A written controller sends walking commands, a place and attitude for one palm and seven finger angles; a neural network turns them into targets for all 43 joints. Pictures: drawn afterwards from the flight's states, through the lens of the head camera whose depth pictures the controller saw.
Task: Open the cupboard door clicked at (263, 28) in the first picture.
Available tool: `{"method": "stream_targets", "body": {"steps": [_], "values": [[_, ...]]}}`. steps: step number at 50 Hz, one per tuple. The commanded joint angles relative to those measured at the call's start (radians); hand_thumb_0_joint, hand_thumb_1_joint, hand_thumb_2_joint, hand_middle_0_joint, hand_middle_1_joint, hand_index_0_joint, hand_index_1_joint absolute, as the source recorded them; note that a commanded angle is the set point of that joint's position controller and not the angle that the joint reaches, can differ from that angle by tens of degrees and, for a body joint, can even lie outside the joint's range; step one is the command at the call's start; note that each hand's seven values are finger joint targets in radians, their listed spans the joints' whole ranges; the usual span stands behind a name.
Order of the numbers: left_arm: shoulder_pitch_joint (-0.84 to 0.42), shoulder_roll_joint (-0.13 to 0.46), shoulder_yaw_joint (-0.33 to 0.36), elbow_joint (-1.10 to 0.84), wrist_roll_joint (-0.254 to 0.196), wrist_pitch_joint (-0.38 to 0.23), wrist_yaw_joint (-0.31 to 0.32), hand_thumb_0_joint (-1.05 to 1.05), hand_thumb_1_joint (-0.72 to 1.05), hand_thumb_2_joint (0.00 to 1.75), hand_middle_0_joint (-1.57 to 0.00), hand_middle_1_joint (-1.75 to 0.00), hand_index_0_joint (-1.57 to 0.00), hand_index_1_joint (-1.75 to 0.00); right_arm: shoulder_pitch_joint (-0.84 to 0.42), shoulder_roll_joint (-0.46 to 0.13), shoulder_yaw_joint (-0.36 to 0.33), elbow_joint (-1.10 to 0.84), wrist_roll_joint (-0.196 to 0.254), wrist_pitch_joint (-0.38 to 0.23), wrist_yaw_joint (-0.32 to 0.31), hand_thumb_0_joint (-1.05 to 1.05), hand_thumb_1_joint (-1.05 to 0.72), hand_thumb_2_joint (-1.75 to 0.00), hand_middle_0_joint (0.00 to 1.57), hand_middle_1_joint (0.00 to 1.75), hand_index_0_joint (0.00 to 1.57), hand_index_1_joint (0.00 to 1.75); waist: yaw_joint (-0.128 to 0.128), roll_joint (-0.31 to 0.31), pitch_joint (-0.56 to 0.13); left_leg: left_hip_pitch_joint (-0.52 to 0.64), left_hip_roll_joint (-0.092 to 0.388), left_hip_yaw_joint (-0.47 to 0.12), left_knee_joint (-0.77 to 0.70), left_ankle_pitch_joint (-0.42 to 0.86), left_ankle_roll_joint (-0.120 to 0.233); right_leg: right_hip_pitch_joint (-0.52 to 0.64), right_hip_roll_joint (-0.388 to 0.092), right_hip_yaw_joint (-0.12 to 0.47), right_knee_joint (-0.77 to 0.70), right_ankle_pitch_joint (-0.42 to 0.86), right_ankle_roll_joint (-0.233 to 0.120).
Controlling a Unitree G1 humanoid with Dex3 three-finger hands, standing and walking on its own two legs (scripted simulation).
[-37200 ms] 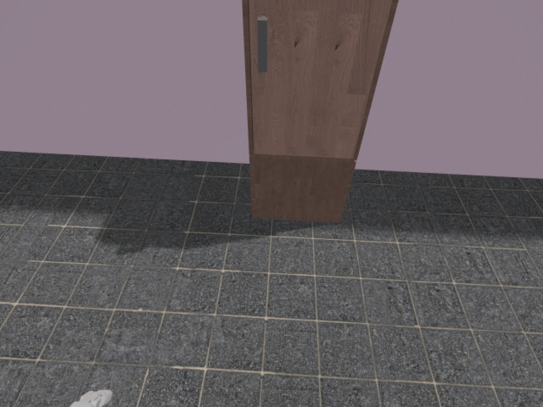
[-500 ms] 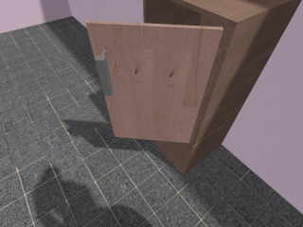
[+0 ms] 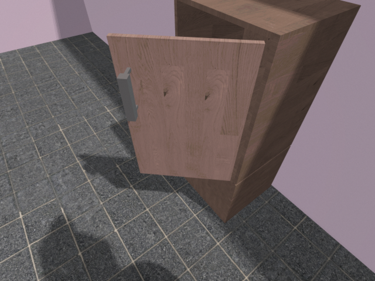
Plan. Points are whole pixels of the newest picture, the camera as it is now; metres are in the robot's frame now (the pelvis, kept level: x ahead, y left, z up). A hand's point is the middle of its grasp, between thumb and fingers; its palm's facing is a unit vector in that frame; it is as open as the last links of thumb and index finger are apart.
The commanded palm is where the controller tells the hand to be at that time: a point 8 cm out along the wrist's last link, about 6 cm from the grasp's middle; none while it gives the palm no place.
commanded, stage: raise the hand with hooked fingers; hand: left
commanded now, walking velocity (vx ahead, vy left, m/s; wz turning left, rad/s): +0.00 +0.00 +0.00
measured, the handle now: (130, 94) +0.58 +0.20 +0.09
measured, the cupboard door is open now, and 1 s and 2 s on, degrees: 47 47 47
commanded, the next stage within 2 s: none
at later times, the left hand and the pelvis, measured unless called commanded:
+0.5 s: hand (103, 277) +0.15 +0.18 -0.04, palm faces +0.06 -1.00 +0.01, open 8.8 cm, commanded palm +0.14 +0.25 -0.02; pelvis +0.00 -0.01 -0.05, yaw +1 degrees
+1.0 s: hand (67, 219) +0.23 +0.26 +0.03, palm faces +0.07 -0.99 -0.08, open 11.8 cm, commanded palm +0.20 +0.30 +0.04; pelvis +0.02 +0.02 -0.04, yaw +2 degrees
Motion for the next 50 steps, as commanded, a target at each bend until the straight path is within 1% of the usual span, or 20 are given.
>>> {"method": "stream_targets", "body": {"steps": [1, 2, 3, 4, 5, 6, 7, 9, 10, 13, 15, 18, 23, 28, 30, 32, 36, 40, 44, 50], "values": [[0.038, 0.095, 0.022, -0.038, -0.001, -0.015, 0.005, 0.00, 0.90, 0.90, -0.20, -0.30, -0.20, -0.30, 0.057, -0.079, -0.016, -0.025, -0.002, -0.020, -0.009, 0.00, -0.90, -0.90, 0.20, 0.30, 0.20, 0.30, 0.000, -0.023, 0.090, -0.176, 0.101, -0.111, -0.133, -0.016, 0.009, 0.095, -0.096, 0.145, -0.107, -0.111, -0.028], [0.135, 0.117, 0.018, 0.004, 0.004, -0.016, 0.044, 0.00, 0.90, 0.90, -0.20, -0.30, -0.20, -0.30, -0.078, -0.109, -0.015, -0.083, 0.001, -0.024, -0.002, 0.00, -0.90, -0.90, 0.20, 0.30, 0.20, 0.30, 0.056, -0.006, 0.111, -0.178, 0.129, -0.038, 0.024, 0.024, -0.021, 0.071, -0.126, 0.145, -0.027, 0.196, -0.014], [-0.652, 0.337, 0.140, -1.555, -0.237, -0.254, 0.020, 0.00, 0.88, 0.89, -0.20, -0.32, -0.20, -0.32, -0.113, -0.292, -0.032, -0.470, 0.053, -0.186, -0.053, 0.00, -0.90, -0.90, 0.20, 0.30, 0.20, 0.30, -0.096, 0.209, -0.371, 0.012, 0.022, -0.065, -0.108, 0.044, -0.011, 0.212, -0.030, 0.108, -0.016, 0.009, 0.004], [-0.244, 0.297, 0.142, -1.320, -0.155, -0.190, 0.066, 0.00, 0.85, 0.88, -0.20, -0.33, -0.20, -0.33, -0.228, -0.204, 0.006, -0.406, 0.061, -0.283, -0.089, 0.00, -0.90, -0.90, 0.20, 0.30, 0.20, 0.30, -0.001, 0.298, -0.287, -0.039, 0.028, -0.031, -0.121, -0.001, -0.009, 0.182, 0.010, 0.064, 0.031, -0.100, -0.038], [-0.192, 0.209, 0.115, -1.215, -0.173, -0.139, 0.116, 0.00, 0.83, 0.87, -0.21, -0.34, -0.21, -0.34, -0.203, -0.210, -0.013, -0.350, 0.064, -0.319, -0.092, 0.00, -0.90, -0.90, 0.20, 0.30, 0.20, 0.30, -0.030, 0.262, -0.197, -0.138, 0.040, -0.046, -0.124, -0.116, -0.032, 0.114, 0.009, 0.023, 0.028, -0.155, -0.021], [0.102, -0.025, -0.020, -0.983, -0.168, -0.046, 0.113, 0.00, 0.81, 0.86, -0.21, -0.36, -0.21, -0.36, -0.157, -0.149, -0.014, -0.333, 0.075, -0.325, -0.076, 0.00, -0.90, -0.90, 0.20, 0.30, 0.20, 0.30, -0.034, 0.131, -0.057, -0.204, 0.034, -0.074, -0.127, -0.147, -0.033, 0.036, 0.019, -0.009, 0.003, -0.166, -0.009], [0.009, -0.002, -0.015, -1.170, -0.222, -0.071, 0.092, 0.00, 0.78, 0.85, -0.21, -0.37, -0.21, -0.37, -0.161, -0.194, -0.018, -0.405, 0.085, -0.345, -0.075, 0.00, -0.90, -0.90, 0.20, 0.30, 0.20, 0.30, -0.032, 0.086, 0.013, -0.223, 0.026, -0.101, -0.099, -0.156, -0.025, 0.011, 0.012, 0.008, -0.005, -0.211, 0.003], [0.012, 0.047, 0.017, -1.161, -0.190, -0.173, 0.057, 0.00, 0.74, 0.83, -0.21, -0.40, -0.21, -0.40, -0.173, -0.223, -0.037, -0.456, 0.051, -0.386, -0.073, 0.00, -0.90, -0.90, 0.20, 0.30, 0.20, 0.30, -0.058, -0.107, 0.062, -0.288, 0.012, -0.098, 0.001, -0.190, -0.012, -0.100, 0.006, 0.017, -0.015, -0.356, 0.016], [0.074, 0.061, 0.061, -1.035, -0.185, -0.210, 0.028, 0.00, 0.71, 0.82, -0.21, -0.42, -0.21, -0.42, -0.159, -0.227, -0.052, -0.480, 0.047, -0.388, -0.059, 0.00, -0.90, -0.90, 0.20, 0.30, 0.20, 0.30, -0.047, -0.169, 0.102, -0.343, -0.001, -0.092, 0.056, -0.183, -0.015, -0.151, 0.001, 0.023, -0.005, -0.402, 0.014], [0.365, 0.009, 0.101, -0.925, -0.237, -0.392, -0.134, 0.00, 0.64, 0.79, -0.22, -0.47, -0.22, -0.47, -0.194, -0.215, -0.089, -0.580, 0.028, -0.382, -0.018, 0.00, -0.90, -0.90, 0.20, 0.30, 0.20, 0.30, 0.034, -0.366, 0.005, -0.477, -0.008, -0.045, 0.211, -0.132, -0.027, -0.181, 0.003, 0.054, 0.100, -0.476, 0.016], [0.445, 0.099, 0.220, -0.907, -0.272, -0.492, -0.265, 0.00, 0.60, 0.77, -0.22, -0.50, -0.22, -0.50, -0.227, -0.240, -0.114, -0.653, 0.029, -0.354, 0.021, 0.00, -0.90, -0.90, 0.20, 0.30, 0.20, 0.30, 0.070, -0.242, -0.057, -0.505, -0.029, -0.023, 0.286, -0.085, -0.042, -0.126, -0.008, 0.097, 0.164, -0.365, -0.008], [0.369, 0.205, 0.298, -0.989, -0.276, -0.549, -0.404, 0.00, 0.53, 0.74, -0.23, -0.54, -0.23, -0.54, -0.293, -0.244, -0.111, -0.750, 0.045, -0.315, 0.032, 0.00, -0.90, -0.90, 0.20, 0.30, 0.20, 0.30, 0.059, -0.061, -0.102, -0.580, -0.048, 0.002, 0.346, -0.149, -0.030, -0.148, -0.028, 0.143, 0.198, -0.386, -0.017], [0.185, 0.205, 0.325, -1.333, -0.332, -0.557, -0.353, 0.00, 0.41, 0.69, -0.24, -0.62, -0.24, -0.62, -0.235, -0.193, -0.098, -0.801, 0.050, -0.275, -0.004, 0.00, -0.90, -0.90, 0.20, 0.30, 0.20, 0.30, 0.038, 0.063, -0.229, -0.563, -0.023, -0.024, 0.410, -0.059, -0.010, -0.174, -0.019, 0.184, 0.268, -0.279, -0.005], [0.035, 0.195, 0.226, -1.496, -0.306, -0.659, -0.357, 0.00, 0.29, 0.64, -0.24, -0.69, -0.24, -0.69, -0.147, -0.198, -0.081, -0.713, 0.036, -0.295, -0.020, 0.00, -0.90, -0.90, 0.20, 0.30, 0.20, 0.30, -0.055, 0.170, -0.298, -0.456, 0.013, -0.075, 0.473, 0.121, 0.000, -0.264, 0.026, 0.088, 0.385, 0.012, -0.012], [-0.034, 0.188, 0.188, -1.414, -0.326, -0.635, -0.417, 0.00, 0.25, 0.62, -0.25, -0.72, -0.25, -0.72, -0.151, -0.226, -0.061, -0.681, 0.042, -0.309, -0.026, 0.00, -0.90, -0.90, 0.20, 0.30, 0.20, 0.30, -0.092, 0.134, -0.227, -0.477, 0.022, -0.101, 0.489, 0.117, 0.000, -0.306, 0.040, 0.068, 0.390, 0.004, -0.015], [0.012, 0.220, 0.200, -1.348, -0.312, -0.566, -0.466, 0.00, 0.20, 0.60, -0.25, -0.75, -0.25, -0.75, -0.150, -0.236, -0.071, -0.679, 0.055, -0.321, -0.033, 0.00, -0.90, -0.90, 0.20, 0.30, 0.20, 0.30, -0.085, 0.086, -0.249, -0.488, 0.024, -0.101, 0.461, 0.065, 0.004, -0.273, 0.034, 0.062, 0.356, -0.047, -0.003], [0.136, 0.291, 0.332, -1.240, -0.347, -0.331, -0.516, 0.00, 0.11, 0.56, -0.26, -0.81, -0.26, -0.81, -0.201, -0.245, -0.067, -0.724, 0.075, -0.294, -0.042, 0.00, -0.90, -0.90, 0.20, 0.30, 0.20, 0.30, -0.002, 0.012, -0.327, -0.492, 0.011, -0.097, 0.376, 0.102, -0.002, -0.124, 0.020, 0.042, 0.316, -0.028, 0.003], [0.169, 0.330, 0.468, -1.319, -0.414, -0.245, -0.447, 0.00, 0.01, 0.52, -0.26, -0.87, -0.26, -0.87, -0.244, -0.207, -0.051, -0.758, 0.065, -0.275, -0.044, 0.00, -0.90, -0.90, 0.20, 0.30, 0.20, 0.30, 0.071, -0.033, -0.354, -0.466, 0.013, -0.107, 0.321, 0.206, -0.022, -0.030, 0.029, 0.005, 0.331, 0.062, -0.004], [0.139, 0.269, 0.436, -1.371, -0.410, -0.305, -0.368, 0.00, -0.08, 0.48, -0.27, -0.93, -0.27, -0.93, -0.195, -0.201, -0.049, -0.734, 0.057, -0.289, -0.032, 0.00, -0.90, -0.90, 0.20, 0.30, 0.20, 0.30, 0.044, 0.013, -0.276, -0.438, 0.026, -0.104, 0.284, 0.233, -0.047, -0.106, 0.035, -0.022, 0.327, 0.051, -0.003], [-0.054, 0.292, 0.332, -1.324, -0.352, -0.322, -0.420, 0.00, -0.22, 0.42, -0.28, -1.02, -0.28, -1.02, -0.135, -0.253, -0.043, -0.699, 0.060, -0.319, -0.040, 0.00, -0.90, -0.90, 0.20, 0.30, 0.20, 0.30, -0.025, 0.074, -0.215, -0.369, 0.037, -0.123, 0.273, 0.176, -0.048, -0.189, 0.037, -0.017, 0.294, -0.049, -0.004]]}}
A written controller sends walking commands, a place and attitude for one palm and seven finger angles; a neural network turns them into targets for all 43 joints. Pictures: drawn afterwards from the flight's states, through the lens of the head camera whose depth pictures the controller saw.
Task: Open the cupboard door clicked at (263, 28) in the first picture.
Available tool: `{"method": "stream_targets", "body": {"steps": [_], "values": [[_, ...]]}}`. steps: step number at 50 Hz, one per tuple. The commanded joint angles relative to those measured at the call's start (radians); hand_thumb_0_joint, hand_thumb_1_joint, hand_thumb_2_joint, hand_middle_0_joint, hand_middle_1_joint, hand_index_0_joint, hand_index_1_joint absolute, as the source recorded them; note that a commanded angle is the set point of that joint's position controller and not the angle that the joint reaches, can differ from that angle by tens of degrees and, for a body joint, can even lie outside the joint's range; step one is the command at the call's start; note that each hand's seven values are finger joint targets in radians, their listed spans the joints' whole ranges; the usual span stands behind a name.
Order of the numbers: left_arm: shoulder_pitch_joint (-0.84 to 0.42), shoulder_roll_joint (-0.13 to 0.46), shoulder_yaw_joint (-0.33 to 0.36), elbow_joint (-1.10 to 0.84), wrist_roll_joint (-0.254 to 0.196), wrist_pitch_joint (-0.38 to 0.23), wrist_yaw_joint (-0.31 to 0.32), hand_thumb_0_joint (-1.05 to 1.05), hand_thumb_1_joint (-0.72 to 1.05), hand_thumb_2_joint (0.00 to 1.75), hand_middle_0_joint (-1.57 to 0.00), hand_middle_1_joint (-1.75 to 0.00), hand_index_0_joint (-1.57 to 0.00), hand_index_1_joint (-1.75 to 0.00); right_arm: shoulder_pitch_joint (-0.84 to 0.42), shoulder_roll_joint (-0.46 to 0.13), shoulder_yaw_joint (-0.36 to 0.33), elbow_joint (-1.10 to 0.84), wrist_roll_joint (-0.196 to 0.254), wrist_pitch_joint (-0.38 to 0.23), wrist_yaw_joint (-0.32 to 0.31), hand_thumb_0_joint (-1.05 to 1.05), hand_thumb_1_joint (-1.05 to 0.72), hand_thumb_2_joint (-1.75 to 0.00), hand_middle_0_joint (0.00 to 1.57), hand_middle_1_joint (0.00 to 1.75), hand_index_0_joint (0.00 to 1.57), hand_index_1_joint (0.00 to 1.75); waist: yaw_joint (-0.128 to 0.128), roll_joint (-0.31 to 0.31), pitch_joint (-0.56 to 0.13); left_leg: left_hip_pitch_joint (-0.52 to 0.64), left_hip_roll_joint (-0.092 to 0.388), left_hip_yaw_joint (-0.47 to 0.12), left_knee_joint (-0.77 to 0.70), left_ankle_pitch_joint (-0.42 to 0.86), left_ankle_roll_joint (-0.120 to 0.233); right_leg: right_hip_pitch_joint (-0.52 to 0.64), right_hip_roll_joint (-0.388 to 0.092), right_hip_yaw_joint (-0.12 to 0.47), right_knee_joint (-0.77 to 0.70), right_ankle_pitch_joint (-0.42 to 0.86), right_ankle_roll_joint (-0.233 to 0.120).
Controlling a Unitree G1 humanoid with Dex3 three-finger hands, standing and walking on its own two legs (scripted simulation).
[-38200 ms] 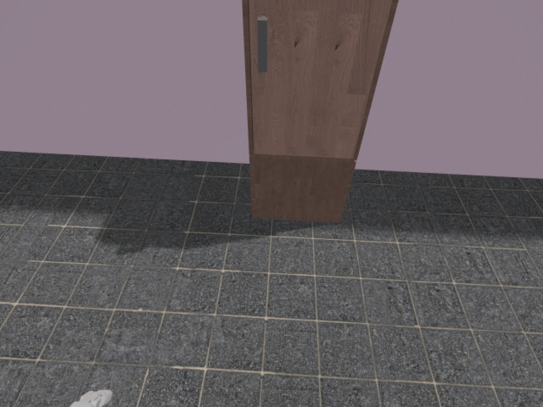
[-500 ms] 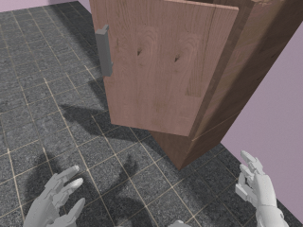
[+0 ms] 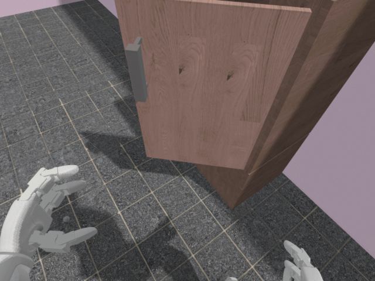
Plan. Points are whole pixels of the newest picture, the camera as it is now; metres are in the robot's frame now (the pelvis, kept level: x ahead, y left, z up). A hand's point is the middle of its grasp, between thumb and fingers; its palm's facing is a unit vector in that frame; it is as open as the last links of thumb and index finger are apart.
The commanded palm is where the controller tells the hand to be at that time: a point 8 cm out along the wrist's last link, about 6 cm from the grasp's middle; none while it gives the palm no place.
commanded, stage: raise the hand with hooked fingers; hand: left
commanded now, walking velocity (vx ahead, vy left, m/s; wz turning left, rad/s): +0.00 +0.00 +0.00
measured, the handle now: (140, 70) +0.56 +0.16 +0.13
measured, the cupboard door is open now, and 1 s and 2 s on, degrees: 47 47 47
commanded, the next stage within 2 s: move the hooked fingers beside the handle in 1.14 s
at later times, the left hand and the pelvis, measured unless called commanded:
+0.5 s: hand (46, 172) +0.27 +0.27 +0.13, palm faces -0.01 -1.00 -0.07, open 13.9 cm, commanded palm +0.25 +0.31 +0.14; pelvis +0.00 +0.00 +0.02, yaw +1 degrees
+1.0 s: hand (57, 153) +0.30 +0.25 +0.15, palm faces +0.02 -1.00 -0.05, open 14.0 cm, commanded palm +0.27 +0.29 +0.15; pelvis +0.01 -0.03 +0.03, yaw +0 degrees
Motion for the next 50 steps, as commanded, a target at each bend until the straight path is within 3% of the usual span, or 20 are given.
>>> {"method": "stream_targets", "body": {"steps": [1, 3, 5, 6, 10, 13, 16, 19, 23, 24, 25, 27, 32, 35, 36, 41, 44, 45, 49, 50], "values": [[-0.185, 0.170, 0.016, -0.168, 0.012, -0.047, -0.054, 0.00, -0.24, 0.41, -0.28, -1.03, -0.28, -1.03, -0.085, -0.165, -0.054, -0.161, 0.006, -0.090, -0.026, 0.00, -0.90, -0.90, 0.20, 0.30, 0.20, 0.30, -0.026, 0.063, -0.148, 0.051, 0.028, -0.087, -0.184, 0.399, -0.071, 0.176, 0.035, 0.006, -0.071, 0.131, -0.031], [-0.224, 0.231, 0.069, -0.170, 0.010, -0.038, -0.064, 0.00, -0.29, 0.39, -0.29, -1.07, -0.29, -1.07, -0.087, -0.171, -0.054, -0.155, 0.009, -0.096, -0.037, 0.00, -0.90, -0.90, 0.20, 0.30, 0.20, 0.30, -0.014, 0.057, -0.186, 0.079, 0.032, -0.101, -0.199, 0.410, -0.071, 0.209, 0.032, 0.006, -0.082, 0.131, -0.031], [-0.276, 0.298, 0.133, -0.180, -0.004, -0.026, -0.062, 0.00, -0.34, 0.37, -0.29, -1.10, -0.29, -1.10, -0.092, -0.174, -0.047, -0.153, 0.004, -0.095, -0.043, 0.00, -0.90, -0.90, 0.20, 0.30, 0.20, 0.30, 0.006, 0.099, -0.187, 0.104, 0.029, -0.105, -0.212, 0.455, -0.078, 0.246, 0.035, 0.005, -0.086, 0.163, -0.039], [-0.286, 0.302, 0.148, -0.179, -0.011, -0.022, -0.061, 0.00, -0.36, 0.36, -0.29, -1.11, -0.29, -1.11, -0.094, -0.168, -0.042, -0.154, 0.005, -0.092, -0.045, 0.00, -0.90, -0.90, 0.20, 0.30, 0.20, 0.30, 0.012, 0.095, -0.203, 0.120, 0.032, -0.110, -0.226, 0.487, -0.082, 0.268, 0.035, 0.001, -0.091, 0.178, -0.038], [-0.353, 0.294, 0.167, -0.099, -0.043, 0.016, -0.057, 0.00, -0.45, 0.32, -0.30, -1.17, -0.30, -1.17, -0.106, -0.166, -0.031, -0.146, 0.010, -0.080, -0.049, 0.00, -0.90, -0.90, 0.20, 0.30, 0.20, 0.30, 0.019, 0.104, -0.114, 0.137, 0.037, -0.113, -0.261, 0.504, -0.093, 0.281, 0.043, -0.009, -0.124, 0.194, -0.042], [-0.392, 0.279, 0.138, -0.036, -0.029, 0.076, -0.078, 0.00, -0.50, 0.30, -0.30, -1.20, -0.30, -1.20, -0.105, -0.168, -0.028, -0.144, 0.013, -0.072, -0.050, 0.00, -0.90, -0.90, 0.20, 0.30, 0.20, 0.30, 0.015, 0.142, -0.110, 0.170, 0.040, -0.104, -0.278, 0.551, -0.094, 0.289, 0.037, -0.005, -0.146, 0.230, -0.036], [-0.446, 0.281, 0.112, 0.044, -0.014, 0.145, -0.117, 0.00, -0.50, 0.30, -0.30, -1.20, -0.30, -1.20, -0.100, -0.175, -0.024, -0.148, 0.018, -0.061, -0.052, 0.00, -0.90, -0.90, 0.20, 0.30, 0.20, 0.30, 0.007, 0.085, -0.073, 0.170, 0.040, -0.096, -0.298, 0.537, -0.085, 0.304, 0.040, 0.000, -0.176, 0.244, -0.035], [-0.546, 0.331, 0.146, 0.079, -0.008, 0.175, -0.132, 0.00, -0.50, 0.30, -0.30, -1.20, -0.30, -1.20, -0.107, -0.182, -0.021, -0.152, 0.016, -0.053, -0.060, 0.00, -0.90, -0.90, 0.20, 0.30, 0.20, 0.30, 0.002, 0.024, -0.076, 0.160, 0.035, -0.100, -0.316, 0.449, -0.070, 0.309, 0.040, 0.002, -0.197, 0.207, -0.034], [-0.666, 0.414, 0.221, 0.042, -0.022, 0.144, -0.139, 0.00, -0.50, 0.30, -0.30, -1.20, -0.30, -1.20, -0.111, -0.171, -0.015, -0.152, 0.010, -0.049, -0.068, 0.00, -0.90, -0.90, 0.20, 0.30, 0.20, 0.30, 0.015, 0.067, -0.169, 0.233, 0.026, -0.096, -0.320, 0.516, -0.075, 0.367, 0.040, 0.014, -0.210, 0.258, -0.039], [-0.684, 0.420, 0.227, 0.041, -0.023, 0.132, -0.137, 0.00, -0.50, 0.30, -0.30, -1.20, -0.30, -1.20, -0.109, -0.170, -0.014, -0.147, 0.010, -0.051, -0.070, 0.00, -0.90, -0.90, 0.20, 0.30, 0.20, 0.30, 0.014, 0.057, -0.177, 0.244, 0.029, -0.099, -0.322, 0.538, -0.077, 0.376, 0.041, 0.013, -0.212, 0.271, -0.039], [-0.701, 0.444, 0.241, 0.054, -0.025, 0.127, -0.140, 0.00, -0.50, 0.30, -0.30, -1.20, -0.30, -1.20, -0.106, -0.171, -0.010, -0.139, 0.007, -0.050, -0.069, 0.00, -0.90, -0.90, 0.20, 0.30, 0.20, 0.30, 0.018, 0.095, -0.169, 0.251, 0.027, -0.094, -0.322, 0.545, -0.080, 0.381, 0.044, 0.019, -0.218, 0.279, -0.043], [-0.725, 0.433, 0.233, 0.103, -0.025, 0.122, -0.150, 0.00, -0.50, 0.30, -0.30, -1.20, -0.30, -1.20, -0.103, -0.169, -0.009, -0.127, 0.010, -0.047, -0.073, 0.00, -0.90, -0.90, 0.20, 0.30, 0.20, 0.30, 0.011, 0.089, -0.162, 0.253, 0.028, -0.091, -0.336, 0.544, -0.076, 0.392, 0.040, 0.018, -0.229, 0.285, -0.041], [-0.798, 0.445, 0.209, 0.268, -0.013, 0.181, -0.196, 0.00, -0.50, 0.30, -0.30, -1.20, -0.30, -1.20, -0.103, -0.184, -0.010, -0.113, 0.019, -0.031, -0.081, 0.00, -0.90, -0.90, 0.20, 0.30, 0.20, 0.30, 0.002, 0.070, -0.088, 0.211, 0.018, -0.075, -0.360, 0.447, -0.052, 0.385, 0.031, 0.028, -0.264, 0.247, -0.041], [-0.735, 0.421, 0.198, 0.316, -0.021, 0.205, -0.224, 0.00, -0.50, 0.30, -0.30, -1.20, -0.30, -1.20, -0.095, -0.189, -0.016, -0.128, 0.019, -0.032, -0.071, 0.00, -0.90, -0.90, 0.20, 0.30, 0.20, 0.30, 0.013, 0.007, -0.125, 0.205, 0.015, -0.068, -0.345, 0.479, -0.043, 0.413, 0.026, 0.035, -0.255, 0.294, -0.040], [-0.736, 0.411, 0.185, 0.287, -0.021, 0.201, -0.232, 0.00, -0.50, 0.30, -0.30, -1.20, -0.30, -1.20, -0.101, -0.188, -0.017, -0.132, 0.020, -0.032, -0.067, 0.00, -0.90, -0.90, 0.20, 0.30, 0.20, 0.30, 0.013, 0.028, -0.144, 0.210, 0.014, -0.063, -0.347, 0.495, -0.042, 0.425, 0.025, 0.037, -0.253, 0.309, -0.038], [-0.735, 0.482, 0.274, 0.181, -0.038, 0.147, -0.203, 0.00, -0.50, 0.30, -0.30, -1.20, -0.30, -1.20, -0.105, -0.180, -0.022, -0.148, 0.010, -0.038, -0.057, 0.00, -0.90, -0.90, 0.20, 0.30, 0.20, 0.30, 0.034, 0.030, -0.210, 0.219, 0.010, -0.050, -0.341, 0.514, -0.036, 0.477, 0.025, 0.056, -0.248, 0.346, -0.037], [-0.732, 0.475, 0.288, 0.178, -0.039, 0.123, -0.173, 0.00, -0.50, 0.30, -0.30, -1.20, -0.30, -1.20, -0.103, -0.177, -0.024, -0.139, 0.012, -0.040, -0.063, 0.00, -0.90, -0.90, 0.20, 0.30, 0.20, 0.30, 0.030, 0.053, -0.178, 0.211, 0.010, -0.044, -0.349, 0.498, -0.037, 0.468, 0.023, 0.053, -0.255, 0.340, -0.035], [-0.743, 0.500, 0.305, 0.172, -0.036, 0.121, -0.164, 0.00, -0.50, 0.30, -0.30, -1.20, -0.30, -1.20, -0.100, -0.178, -0.025, -0.133, 0.010, -0.039, -0.064, 0.00, -0.90, -0.90, 0.20, 0.30, 0.20, 0.30, 0.033, 0.044, -0.173, 0.208, 0.010, -0.039, -0.346, 0.486, -0.034, 0.475, 0.021, 0.062, -0.258, 0.337, -0.035], [-0.759, 0.432, 0.230, 0.204, -0.014, 0.136, -0.162, 0.00, -0.50, 0.30, -0.30, -1.20, -0.30, -1.20, -0.103, -0.174, -0.024, -0.127, 0.018, -0.039, -0.076, 0.00, -0.90, -0.90, 0.20, 0.30, 0.20, 0.30, 0.011, 0.089, -0.132, 0.208, 0.010, -0.031, -0.361, 0.434, -0.031, 0.441, 0.017, 0.065, -0.276, 0.289, -0.030], [-0.772, 0.434, 0.222, 0.200, -0.013, 0.140, -0.166, 0.00, -0.50, 0.30, -0.30, -1.20, -0.30, -1.20, -0.101, -0.175, -0.023, -0.125, 0.017, -0.039, -0.078, 0.00, -0.90, -0.90, 0.20, 0.30, 0.20, 0.30, 0.009, 0.075, -0.126, 0.212, 0.011, -0.030, -0.356, 0.434, -0.028, 0.448, 0.016, 0.073, -0.278, 0.296, -0.031]]}}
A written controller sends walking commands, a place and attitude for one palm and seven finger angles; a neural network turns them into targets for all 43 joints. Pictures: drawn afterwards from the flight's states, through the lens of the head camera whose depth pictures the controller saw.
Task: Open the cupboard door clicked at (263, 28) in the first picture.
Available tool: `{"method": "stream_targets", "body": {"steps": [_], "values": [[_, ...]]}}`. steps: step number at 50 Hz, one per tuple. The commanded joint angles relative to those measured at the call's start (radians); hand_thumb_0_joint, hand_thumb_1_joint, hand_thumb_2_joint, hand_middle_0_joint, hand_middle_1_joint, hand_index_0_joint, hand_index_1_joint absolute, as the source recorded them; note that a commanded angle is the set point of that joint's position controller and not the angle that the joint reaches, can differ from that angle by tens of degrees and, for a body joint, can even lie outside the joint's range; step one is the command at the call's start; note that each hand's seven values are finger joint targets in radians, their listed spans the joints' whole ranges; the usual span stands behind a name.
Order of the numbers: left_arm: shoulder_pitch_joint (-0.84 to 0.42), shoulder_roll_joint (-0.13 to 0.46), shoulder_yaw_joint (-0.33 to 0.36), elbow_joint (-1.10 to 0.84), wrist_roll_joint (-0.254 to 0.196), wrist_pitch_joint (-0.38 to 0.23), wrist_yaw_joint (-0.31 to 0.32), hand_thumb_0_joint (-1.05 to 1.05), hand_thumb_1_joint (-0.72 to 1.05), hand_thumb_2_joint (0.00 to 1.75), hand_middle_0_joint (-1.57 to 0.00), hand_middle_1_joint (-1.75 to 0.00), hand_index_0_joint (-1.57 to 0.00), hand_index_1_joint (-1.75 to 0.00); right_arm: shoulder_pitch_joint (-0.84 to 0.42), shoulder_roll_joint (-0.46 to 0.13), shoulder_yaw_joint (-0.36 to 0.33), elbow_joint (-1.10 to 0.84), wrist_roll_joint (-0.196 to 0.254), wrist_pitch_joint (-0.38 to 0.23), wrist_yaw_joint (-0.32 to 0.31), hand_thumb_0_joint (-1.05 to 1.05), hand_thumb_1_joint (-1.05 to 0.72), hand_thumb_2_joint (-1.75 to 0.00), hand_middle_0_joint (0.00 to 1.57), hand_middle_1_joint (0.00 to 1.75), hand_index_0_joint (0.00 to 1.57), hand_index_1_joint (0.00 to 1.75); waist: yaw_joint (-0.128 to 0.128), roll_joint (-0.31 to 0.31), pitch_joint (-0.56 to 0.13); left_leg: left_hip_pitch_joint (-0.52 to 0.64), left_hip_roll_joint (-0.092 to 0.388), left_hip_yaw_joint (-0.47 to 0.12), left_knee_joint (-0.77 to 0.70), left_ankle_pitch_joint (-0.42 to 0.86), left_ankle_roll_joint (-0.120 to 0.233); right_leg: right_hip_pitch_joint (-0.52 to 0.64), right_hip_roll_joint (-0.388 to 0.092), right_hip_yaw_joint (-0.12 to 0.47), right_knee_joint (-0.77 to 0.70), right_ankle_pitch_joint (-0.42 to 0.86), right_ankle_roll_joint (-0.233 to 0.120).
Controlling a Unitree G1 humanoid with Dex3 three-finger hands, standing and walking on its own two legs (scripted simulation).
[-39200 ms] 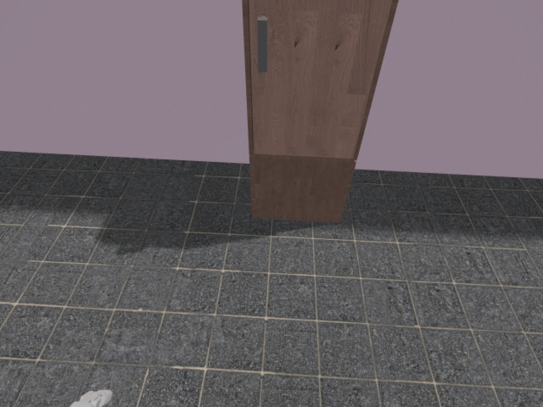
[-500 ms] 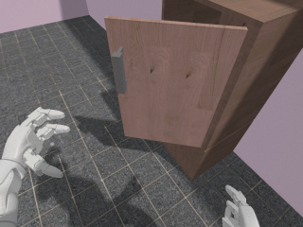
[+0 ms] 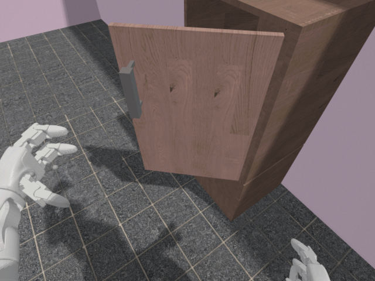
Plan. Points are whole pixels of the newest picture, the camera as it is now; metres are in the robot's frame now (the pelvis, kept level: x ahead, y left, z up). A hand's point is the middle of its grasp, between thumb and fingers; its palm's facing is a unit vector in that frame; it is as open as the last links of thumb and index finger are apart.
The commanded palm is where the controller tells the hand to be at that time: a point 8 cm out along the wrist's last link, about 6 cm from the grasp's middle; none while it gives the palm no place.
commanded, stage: raise the hand with hooked fingers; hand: left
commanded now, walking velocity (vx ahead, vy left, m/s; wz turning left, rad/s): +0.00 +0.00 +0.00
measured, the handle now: (134, 89) +0.56 +0.19 +0.10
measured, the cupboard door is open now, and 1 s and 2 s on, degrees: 47 47 47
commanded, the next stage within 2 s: move the hooked fingers beside the handle in 0.14 s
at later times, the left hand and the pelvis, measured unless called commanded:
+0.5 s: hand (63, 156) +0.31 +0.27 +0.12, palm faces -0.02 -1.00 -0.05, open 14.0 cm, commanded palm +0.29 +0.32 +0.12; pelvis -0.01 +0.00 +0.00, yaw +1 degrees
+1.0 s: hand (82, 133) +0.38 +0.26 +0.11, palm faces -0.07 -1.00 -0.02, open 14.0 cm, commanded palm +0.37 +0.32 +0.12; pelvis -0.01 +0.02 +0.00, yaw +0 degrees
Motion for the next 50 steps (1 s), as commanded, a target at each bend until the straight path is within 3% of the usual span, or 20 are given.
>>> {"method": "stream_targets", "body": {"steps": [1, 5, 10, 11, 15, 17, 20, 21, 22, 25, 27, 28, 30, 34, 35, 41, 44, 46, 49, 50], "values": [[-0.284, 0.280, 0.063, -0.213, -0.016, -0.053, -0.002, 0.00, -0.50, 0.30, -0.30, -1.20, -0.30, -1.20, -0.071, -0.123, -0.052, -0.145, 0.003, -0.064, -0.022, 0.00, -0.90, -0.90, 0.20, 0.30, 0.20, 0.30, -0.009, 0.072, -0.184, -0.034, -0.006, -0.030, -0.095, 0.316, 0.007, 0.211, -0.011, 0.071, -0.061, 0.210, 0.004], [-0.272, 0.297, 0.076, -0.198, -0.021, -0.051, -0.009, 0.00, -0.50, 0.30, -0.30, -1.20, -0.30, -1.20, -0.071, -0.128, -0.052, -0.145, 0.003, -0.067, -0.028, 0.00, -0.90, -0.90, 0.20, 0.30, 0.20, 0.30, -0.007, 0.001, -0.188, -0.047, -0.006, -0.035, -0.089, 0.307, 0.009, 0.225, -0.010, 0.073, -0.062, 0.203, 0.007], [-0.261, 0.318, 0.109, -0.158, -0.030, -0.054, -0.009, 0.00, -0.50, 0.30, -0.30, -1.20, -0.30, -1.20, -0.080, -0.128, -0.047, -0.143, 0.001, -0.066, -0.027, 0.00, -0.90, -0.90, 0.20, 0.30, 0.20, 0.30, 0.005, -0.002, -0.185, -0.063, -0.009, -0.034, -0.089, 0.297, 0.007, 0.232, -0.012, 0.079, -0.062, 0.196, 0.006], [-0.267, 0.293, 0.087, -0.161, -0.030, -0.055, -0.012, 0.00, -0.50, 0.30, -0.30, -1.20, -0.30, -1.20, -0.083, -0.123, -0.046, -0.143, 0.005, -0.065, -0.027, 0.00, -0.90, -0.90, 0.20, 0.30, 0.20, 0.30, -0.002, 0.008, -0.186, -0.059, -0.010, -0.029, -0.094, 0.292, 0.008, 0.227, -0.011, 0.077, -0.064, 0.191, 0.009], [-0.392, 0.305, 0.061, -0.112, -0.015, -0.059, -0.010, 0.00, -0.50, 0.30, -0.30, -1.20, -0.30, -1.20, -0.074, -0.130, -0.044, -0.126, 0.004, -0.061, -0.036, 0.00, -0.90, -0.90, 0.20, 0.30, 0.20, 0.30, -0.024, 0.014, -0.148, -0.071, -0.007, -0.033, -0.091, 0.248, 0.007, 0.185, -0.011, 0.083, -0.071, 0.136, 0.009], [-0.443, 0.319, 0.062, -0.086, -0.006, -0.070, -0.012, 0.00, -0.50, 0.30, -0.30, -1.20, -0.30, -1.20, -0.062, -0.134, -0.047, -0.119, 0.005, -0.062, -0.039, 0.00, -0.90, -0.90, 0.20, 0.30, 0.20, 0.30, -0.033, 0.008, -0.180, -0.063, -0.009, -0.036, -0.092, 0.247, 0.009, 0.185, -0.010, 0.077, -0.067, 0.131, 0.010], [-0.494, 0.329, 0.047, -0.106, 0.006, -0.094, -0.013, 0.00, -0.50, 0.30, -0.30, -1.20, -0.30, -1.20, -0.058, -0.132, -0.045, -0.116, 0.001, -0.066, -0.041, 0.00, -0.90, -0.90, 0.20, 0.30, 0.20, 0.30, -0.028, 0.092, -0.233, -0.029, -0.011, -0.038, -0.084, 0.287, 0.004, 0.198, -0.012, 0.076, -0.050, 0.172, 0.001], [-0.509, 0.314, 0.033, -0.106, 0.007, -0.100, -0.014, 0.00, -0.50, 0.30, -0.30, -1.20, -0.30, -1.20, -0.055, -0.127, -0.045, -0.115, 0.001, -0.067, -0.040, 0.00, -0.90, -0.90, 0.20, 0.30, 0.20, 0.30, -0.033, 0.090, -0.247, -0.014, -0.010, -0.042, -0.088, 0.305, 0.004, 0.198, -0.009, 0.070, -0.049, 0.190, 0.001], [-0.508, 0.296, 0.018, -0.089, 0.005, -0.102, -0.015, 0.00, -0.50, 0.30, -0.30, -1.20, -0.30, -1.20, -0.053, -0.128, -0.046, -0.113, 0.001, -0.068, -0.040, 0.00, -0.90, -0.90, 0.20, 0.30, 0.20, 0.30, -0.034, 0.082, -0.245, -0.012, -0.009, -0.043, -0.087, 0.310, 0.003, 0.192, -0.009, 0.066, -0.047, 0.198, 0.001], [-0.454, 0.329, 0.061, 0.012, 0.002, -0.087, -0.012, 0.00, -0.50, 0.30, -0.30, -1.20, -0.30, -1.20, -0.033, -0.141, -0.049, -0.104, -0.002, -0.058, -0.037, 0.00, -0.90, -0.90, 0.20, 0.30, 0.20, 0.30, -0.021, -0.007, -0.217, -0.064, -0.007, -0.040, -0.085, 0.306, 0.003, 0.200, -0.009, 0.064, -0.045, 0.205, 0.002], [-0.498, 0.323, 0.051, 0.061, 0.008, -0.076, -0.011, 0.00, -0.50, 0.30, -0.30, -1.20, -0.30, -1.20, -0.032, -0.145, -0.050, -0.099, 0.002, -0.049, -0.034, 0.00, -0.90, -0.90, 0.20, 0.30, 0.20, 0.30, -0.028, -0.012, -0.185, -0.093, -0.007, -0.039, -0.094, 0.286, 0.001, 0.176, -0.012, 0.061, -0.045, 0.188, 0.003], [-0.509, 0.317, 0.045, 0.071, 0.012, -0.072, -0.009, 0.00, -0.50, 0.30, -0.30, -1.20, -0.30, -1.20, -0.032, -0.147, -0.051, -0.102, 0.001, -0.048, -0.030, 0.00, -0.90, -0.90, 0.20, 0.30, 0.20, 0.30, -0.027, 0.008, -0.192, -0.096, -0.009, -0.037, -0.094, 0.279, 0.000, 0.171, -0.015, 0.064, -0.044, 0.181, 0.002], [-0.500, 0.374, 0.086, 0.107, 0.023, -0.067, 0.001, 0.00, -0.50, 0.30, -0.30, -1.20, -0.30, -1.20, -0.021, -0.153, -0.050, -0.109, -0.003, -0.038, -0.023, 0.00, -0.90, -0.90, 0.20, 0.30, 0.20, 0.30, -0.012, -0.008, -0.202, -0.116, -0.009, -0.036, -0.088, 0.297, 0.000, 0.194, -0.015, 0.067, -0.034, 0.196, -0.003], [-0.555, 0.389, 0.097, 0.050, 0.032, -0.112, 0.005, 0.00, -0.50, 0.30, -0.30, -1.20, -0.30, -1.20, -0.001, -0.147, -0.058, -0.121, -0.009, -0.029, -0.016, 0.00, -0.90, -0.90, 0.20, 0.30, 0.20, 0.30, -0.015, 0.051, -0.304, -0.082, -0.009, -0.030, -0.077, 0.362, -0.001, 0.224, -0.013, 0.070, -0.016, 0.263, -0.003], [-0.558, 0.405, 0.105, 0.057, 0.030, -0.119, 0.003, 0.00, -0.50, 0.30, -0.30, -1.20, -0.30, -1.20, 0.008, -0.150, -0.056, -0.119, -0.011, -0.022, -0.014, 0.00, -0.90, -0.90, 0.20, 0.30, 0.20, 0.30, -0.015, 0.029, -0.308, -0.086, -0.007, -0.029, -0.071, 0.375, -0.001, 0.239, -0.011, 0.071, -0.010, 0.280, -0.006], [-0.726, 0.308, -0.019, 0.121, 0.039, -0.129, -0.016, 0.00, -0.50, 0.30, -0.30, -1.20, -0.30, -1.20, 0.034, -0.151, -0.059, -0.092, -0.003, -0.013, -0.020, 0.00, -0.90, -0.90, 0.20, 0.30, 0.20, 0.30, -0.069, 0.083, -0.239, -0.052, -0.001, -0.042, -0.080, 0.324, -0.006, 0.103, -0.001, 0.057, -0.031, 0.196, -0.005], [-0.772, 0.301, -0.041, 0.191, 0.058, -0.116, -0.002, 0.00, -0.50, 0.30, -0.30, -1.20, -0.30, -1.20, 0.055, -0.161, -0.061, -0.078, -0.003, -0.007, -0.022, 0.00, -0.90, -0.90, 0.20, 0.30, 0.20, 0.30, -0.077, 0.048, -0.237, -0.065, 0.001, -0.059, -0.086, 0.289, -0.009, 0.068, -0.002, 0.047, -0.031, 0.145, -0.007], [-0.798, 0.335, -0.017, 0.238, 0.066, -0.113, 0.008, 0.00, -0.50, 0.30, -0.30, -1.20, -0.30, -1.20, 0.072, -0.166, -0.059, -0.072, -0.006, 0.004, -0.019, 0.00, -0.90, -0.90, 0.20, 0.30, 0.20, 0.30, -0.074, 0.017, -0.257, -0.077, -0.001, -0.059, -0.084, 0.301, -0.009, 0.086, -0.001, 0.049, -0.025, 0.161, -0.008], [-0.878, 0.353, -0.014, 0.253, 0.083, -0.135, 0.033, 0.00, -0.50, 0.30, -0.30, -1.20, -0.30, -1.20, 0.082, -0.163, -0.057, -0.068, -0.010, 0.015, -0.013, 0.00, -0.90, -0.90, 0.20, 0.30, 0.20, 0.30, -0.075, 0.052, -0.300, -0.069, -0.001, -0.065, -0.076, 0.329, -0.021, 0.084, -0.004, 0.048, -0.012, 0.176, -0.010], [-0.873, 0.374, 0.005, 0.283, 0.082, -0.140, 0.039, 0.00, -0.50, 0.30, -0.30, -1.20, -0.30, -1.20, 0.089, -0.166, -0.056, -0.070, -0.014, 0.022, -0.010, 0.00, -0.90, -0.90, 0.20, 0.30, 0.20, 0.30, -0.068, 0.036, -0.292, -0.075, 0.000, -0.064, -0.070, 0.341, -0.022, 0.091, -0.001, 0.049, -0.007, 0.189, -0.013]]}}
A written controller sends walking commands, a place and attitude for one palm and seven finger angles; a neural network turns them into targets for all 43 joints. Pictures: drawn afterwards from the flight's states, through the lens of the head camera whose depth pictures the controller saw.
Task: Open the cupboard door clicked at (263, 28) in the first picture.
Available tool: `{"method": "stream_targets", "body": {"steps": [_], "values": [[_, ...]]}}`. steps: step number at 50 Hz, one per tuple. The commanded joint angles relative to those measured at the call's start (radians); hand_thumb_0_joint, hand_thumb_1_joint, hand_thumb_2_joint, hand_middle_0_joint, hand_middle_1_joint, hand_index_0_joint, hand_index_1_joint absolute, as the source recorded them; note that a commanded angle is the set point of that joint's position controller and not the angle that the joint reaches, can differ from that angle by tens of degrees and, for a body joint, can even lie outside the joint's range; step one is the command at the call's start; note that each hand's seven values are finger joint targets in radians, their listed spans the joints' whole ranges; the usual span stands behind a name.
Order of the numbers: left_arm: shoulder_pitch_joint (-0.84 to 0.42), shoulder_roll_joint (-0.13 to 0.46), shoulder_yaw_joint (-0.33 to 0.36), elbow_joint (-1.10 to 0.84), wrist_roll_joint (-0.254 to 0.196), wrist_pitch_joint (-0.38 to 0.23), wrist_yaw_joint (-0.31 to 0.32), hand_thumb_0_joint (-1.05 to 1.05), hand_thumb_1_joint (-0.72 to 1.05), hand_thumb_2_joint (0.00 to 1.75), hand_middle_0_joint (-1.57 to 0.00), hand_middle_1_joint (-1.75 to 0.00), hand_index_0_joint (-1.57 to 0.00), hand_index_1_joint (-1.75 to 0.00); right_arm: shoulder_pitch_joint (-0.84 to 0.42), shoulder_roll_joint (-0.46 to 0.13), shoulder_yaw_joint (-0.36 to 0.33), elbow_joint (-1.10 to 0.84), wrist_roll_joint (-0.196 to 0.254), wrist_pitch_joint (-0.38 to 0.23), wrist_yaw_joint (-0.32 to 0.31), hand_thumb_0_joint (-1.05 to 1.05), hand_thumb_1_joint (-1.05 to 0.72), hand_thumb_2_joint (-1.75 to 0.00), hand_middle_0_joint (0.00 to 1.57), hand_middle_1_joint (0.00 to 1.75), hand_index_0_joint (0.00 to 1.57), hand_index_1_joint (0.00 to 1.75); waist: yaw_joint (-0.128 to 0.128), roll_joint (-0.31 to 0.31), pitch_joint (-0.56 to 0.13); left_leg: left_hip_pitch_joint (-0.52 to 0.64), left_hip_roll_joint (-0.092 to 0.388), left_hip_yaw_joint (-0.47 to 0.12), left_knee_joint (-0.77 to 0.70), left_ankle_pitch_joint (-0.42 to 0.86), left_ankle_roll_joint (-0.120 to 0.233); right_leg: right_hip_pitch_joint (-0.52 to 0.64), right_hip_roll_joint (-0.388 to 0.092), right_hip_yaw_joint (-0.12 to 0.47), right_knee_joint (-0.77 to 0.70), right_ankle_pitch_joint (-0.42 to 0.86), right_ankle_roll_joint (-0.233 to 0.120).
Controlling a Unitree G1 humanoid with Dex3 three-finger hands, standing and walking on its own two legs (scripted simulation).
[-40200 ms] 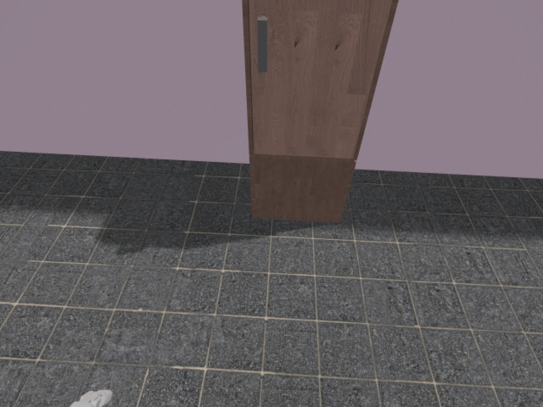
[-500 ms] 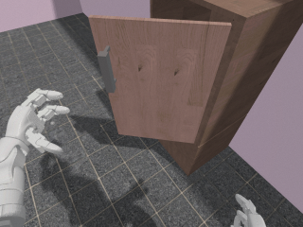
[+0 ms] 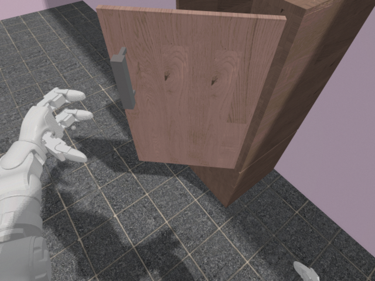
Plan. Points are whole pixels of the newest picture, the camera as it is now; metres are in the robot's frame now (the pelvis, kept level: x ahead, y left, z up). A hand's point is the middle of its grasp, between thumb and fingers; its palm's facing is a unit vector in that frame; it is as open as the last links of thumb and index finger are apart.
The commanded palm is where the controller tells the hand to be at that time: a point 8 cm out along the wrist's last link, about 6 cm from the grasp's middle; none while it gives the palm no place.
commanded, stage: move the hooked fingers beside the handle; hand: left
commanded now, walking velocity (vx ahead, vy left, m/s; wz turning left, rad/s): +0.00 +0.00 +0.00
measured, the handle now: (126, 78) +0.57 +0.17 +0.11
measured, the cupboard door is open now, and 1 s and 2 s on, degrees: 47 47 47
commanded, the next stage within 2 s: slide the fingers in behind the handle in 1.88 s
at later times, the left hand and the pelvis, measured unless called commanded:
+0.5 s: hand (83, 105) +0.46 +0.25 +0.12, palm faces -0.06 -1.00 +0.00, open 14.0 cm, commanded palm +0.45 +0.30 +0.11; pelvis +0.01 +0.00 +0.00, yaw -1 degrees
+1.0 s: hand (93, 86) +0.53 +0.24 +0.11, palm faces -0.09 -1.00 +0.00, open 14.0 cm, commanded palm +0.50 +0.29 +0.11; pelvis +0.02 +0.01 -0.01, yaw -3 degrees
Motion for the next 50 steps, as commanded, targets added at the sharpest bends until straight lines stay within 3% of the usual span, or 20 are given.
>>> {"method": "stream_targets", "body": {"steps": [1, 6, 13, 16, 17, 18, 20, 22, 26, 27, 29, 30, 33, 37, 39, 42, 44, 46, 48, 50], "values": [[-0.472, 0.334, 0.100, -0.175, -0.007, -0.093, 0.029, 0.00, -0.50, 0.30, -0.30, -1.20, -0.30, -1.20, 0.042, -0.160, -0.063, -0.113, -0.010, -0.031, -0.008, 0.00, -0.90, -0.90, 0.20, 0.30, 0.20, 0.30, -0.015, 0.071, -0.310, 0.036, 0.023, -0.072, -0.100, 0.361, -0.049, 0.210, 0.022, 0.042, -0.013, 0.192, -0.032], [-0.464, 0.333, 0.104, -0.122, 0.009, -0.120, 0.037, 0.00, -0.50, 0.30, -0.30, -1.20, -0.30, -1.20, 0.076, -0.158, -0.071, -0.115, -0.014, -0.002, 0.005, 0.00, -0.90, -0.90, 0.20, 0.30, 0.20, 0.30, -0.009, 0.073, -0.367, 0.062, 0.033, -0.067, -0.074, 0.511, -0.057, 0.224, 0.025, 0.045, 0.005, 0.286, -0.027], [-0.511, 0.342, 0.101, -0.014, 0.014, -0.109, 0.015, 0.00, -0.50, 0.30, -0.30, -1.20, -0.30, -1.20, 0.111, -0.172, -0.080, -0.103, -0.013, 0.043, 0.015, 0.00, -0.90, -0.90, 0.20, 0.30, 0.20, 0.30, -0.035, 0.023, -0.332, 0.003, 0.034, -0.051, -0.064, 0.481, -0.042, 0.209, 0.028, 0.049, 0.001, 0.311, -0.021], [-0.564, 0.362, 0.106, -0.074, 0.017, -0.139, 0.011, 0.00, -0.50, 0.30, -0.30, -1.20, -0.30, -1.20, 0.123, -0.167, -0.083, -0.106, -0.017, 0.059, 0.017, 0.00, -0.90, -0.90, 0.20, 0.30, 0.20, 0.30, -0.032, 0.099, -0.404, 0.053, 0.034, -0.055, -0.050, 0.560, -0.049, 0.221, 0.029, 0.056, 0.011, 0.352, -0.025], [-0.554, 0.372, 0.118, -0.055, 0.017, -0.144, 0.011, 0.00, -0.50, 0.30, -0.30, -1.20, -0.30, -1.20, 0.128, -0.168, -0.083, -0.102, -0.019, 0.064, 0.018, 0.00, -0.90, -0.90, 0.20, 0.30, 0.20, 0.30, -0.032, 0.082, -0.406, 0.051, 0.036, -0.057, -0.048, 0.563, -0.050, 0.222, 0.032, 0.055, 0.010, 0.355, -0.025], [-0.556, 0.372, 0.119, -0.021, 0.014, -0.147, 0.010, 0.00, -0.50, 0.30, -0.30, -1.20, -0.30, -1.20, 0.135, -0.170, -0.084, -0.095, -0.018, 0.070, 0.017, 0.00, -0.90, -0.90, 0.20, 0.30, 0.20, 0.30, -0.042, 0.044, -0.392, 0.030, 0.036, -0.052, -0.046, 0.538, -0.043, 0.222, 0.033, 0.056, 0.008, 0.354, -0.021], [-0.653, 0.377, 0.104, 0.002, 0.015, -0.158, 0.006, 0.00, -0.50, 0.30, -0.30, -1.20, -0.30, -1.20, 0.139, -0.172, -0.080, -0.081, -0.017, 0.082, 0.012, 0.00, -0.90, -0.90, 0.20, 0.30, 0.20, 0.30, -0.065, 0.045, -0.362, 0.005, 0.034, -0.050, -0.045, 0.479, -0.034, 0.206, 0.032, 0.058, 0.008, 0.337, -0.023], [-0.684, 0.369, 0.086, 0.038, 0.026, -0.161, 0.002, 0.00, -0.50, 0.30, -0.30, -1.20, -0.30, -1.20, 0.142, -0.170, -0.079, -0.073, -0.016, 0.087, 0.011, 0.00, -0.90, -0.90, 0.20, 0.30, 0.20, 0.30, -0.074, 0.084, -0.353, 0.011, 0.030, -0.052, -0.048, 0.452, -0.033, 0.179, 0.031, 0.055, 0.003, 0.306, -0.021], [-0.735, 0.421, 0.099, 0.111, 0.052, -0.165, 0.003, 0.00, -0.50, 0.30, -0.30, -1.20, -0.30, -1.20, 0.163, -0.177, -0.075, -0.059, -0.021, 0.106, 0.008, 0.00, -0.90, -0.90, 0.20, 0.30, 0.20, 0.30, -0.086, 0.107, -0.363, -0.010, 0.028, -0.056, -0.035, 0.433, -0.031, 0.160, 0.030, 0.059, 0.011, 0.292, -0.022], [-0.728, 0.413, 0.094, 0.145, 0.052, -0.162, 0.002, 0.00, -0.50, 0.30, -0.30, -1.20, -0.30, -1.20, 0.169, -0.179, -0.076, -0.058, -0.020, 0.109, 0.010, 0.00, -0.90, -0.90, 0.20, 0.30, 0.20, 0.30, -0.091, 0.066, -0.355, -0.026, 0.028, -0.057, -0.033, 0.414, -0.026, 0.157, 0.031, 0.058, 0.009, 0.285, -0.020], [-0.764, 0.434, 0.094, 0.165, 0.060, -0.167, 0.002, 0.00, -0.50, 0.30, -0.30, -1.20, -0.30, -1.20, 0.172, -0.184, -0.073, -0.057, -0.021, 0.117, 0.009, 0.00, -0.90, -0.90, 0.20, 0.30, 0.20, 0.30, -0.099, 0.078, -0.353, -0.052, 0.027, -0.057, -0.028, 0.379, -0.024, 0.149, 0.029, 0.062, 0.012, 0.267, -0.019], [-0.787, 0.424, 0.085, 0.172, 0.055, -0.171, -0.001, 0.00, -0.50, 0.30, -0.30, -1.20, -0.30, -1.20, 0.178, -0.183, -0.073, -0.059, -0.022, 0.121, 0.009, 0.00, -0.90, -0.90, 0.20, 0.30, 0.20, 0.30, -0.105, 0.078, -0.359, -0.048, 0.028, -0.056, -0.024, 0.401, -0.024, 0.153, 0.031, 0.061, 0.018, 0.288, -0.023], [-0.784, 0.503, 0.137, 0.210, 0.067, -0.176, -0.003, 0.00, -0.50, 0.30, -0.30, -1.20, -0.30, -1.20, 0.196, -0.194, -0.073, -0.062, -0.024, 0.138, 0.011, 0.00, -0.90, -0.90, 0.20, 0.30, 0.20, 0.30, -0.098, 0.061, -0.405, -0.071, 0.029, -0.058, -0.011, 0.416, -0.022, 0.172, 0.033, 0.068, 0.030, 0.312, -0.019], [-0.864, 0.486, 0.096, 0.236, 0.087, -0.176, -0.006, 0.00, -0.50, 0.30, -0.30, -1.20, -0.30, -1.20, 0.214, -0.191, -0.071, -0.057, -0.027, 0.152, 0.015, 0.00, -0.90, -0.90, 0.20, 0.30, 0.20, 0.30, -0.124, 0.127, -0.401, -0.049, 0.033, -0.064, 0.003, 0.426, -0.027, 0.111, 0.037, 0.066, 0.032, 0.287, -0.018], [-0.874, 0.539, 0.124, 0.260, 0.100, -0.172, 0.000, 0.00, -0.50, 0.30, -0.30, -1.20, -0.30, -1.20, 0.229, -0.199, -0.069, -0.055, -0.030, 0.163, 0.014, 0.00, -0.90, -0.90, 0.20, 0.30, 0.20, 0.30, -0.125, 0.120, -0.400, -0.073, 0.035, -0.069, 0.010, 0.416, -0.027, 0.099, 0.038, 0.065, 0.035, 0.272, -0.018], [-0.937, 0.521, 0.103, 0.278, 0.104, -0.170, 0.002, 0.00, -0.50, 0.30, -0.30, -1.20, -0.30, -1.20, 0.253, -0.200, -0.071, -0.048, -0.034, 0.174, 0.014, 0.00, -0.90, -0.90, 0.20, 0.30, 0.20, 0.30, -0.154, 0.109, -0.422, -0.051, 0.042, -0.081, 0.021, 0.450, -0.030, 0.071, 0.045, 0.057, 0.040, 0.279, -0.016], [-0.882, 0.547, 0.137, 0.281, 0.098, -0.172, -0.002, 0.00, -0.50, 0.30, -0.30, -1.20, -0.30, -1.20, 0.266, -0.204, -0.074, -0.054, -0.038, 0.181, 0.018, 0.00, -0.90, -0.90, 0.20, 0.30, 0.20, 0.30, -0.136, 0.094, -0.466, -0.057, 0.042, -0.074, 0.030, 0.466, -0.027, 0.100, 0.046, 0.062, 0.045, 0.306, -0.017], [-0.827, 0.583, 0.175, 0.244, 0.094, -0.182, -0.013, 0.00, -0.50, 0.30, -0.30, -1.20, -0.30, -1.20, 0.277, -0.203, -0.076, -0.068, -0.041, 0.194, 0.024, 0.00, -0.90, -0.90, 0.20, 0.30, 0.20, 0.30, -0.101, 0.143, -0.537, -0.015, 0.045, -0.078, 0.036, 0.580, -0.042, 0.130, 0.048, 0.060, 0.062, 0.360, -0.023], [-0.782, 0.547, 0.157, 0.213, 0.091, -0.181, -0.023, 0.00, -0.50, 0.30, -0.30, -1.20, -0.30, -1.20, 0.272, -0.195, -0.079, -0.078, -0.043, 0.204, 0.033, 0.00, -0.90, -0.90, 0.20, 0.30, 0.20, 0.30, -0.091, 0.179, -0.530, 0.017, 0.051, -0.078, 0.042, 0.639, -0.051, 0.108, 0.049, 0.053, 0.061, 0.373, -0.024], [-0.737, 0.498, 0.135, 0.210, 0.074, -0.172, -0.026, 0.00, -0.50, 0.30, -0.30, -1.20, -0.30, -1.20, 0.272, -0.193, -0.084, -0.086, -0.042, 0.215, 0.039, 0.00, -0.90, -0.90, 0.20, 0.30, 0.20, 0.30, -0.096, 0.145, -0.488, 0.026, 0.059, -0.079, 0.042, 0.686, -0.051, 0.084, 0.058, 0.040, 0.059, 0.378, -0.026]]}}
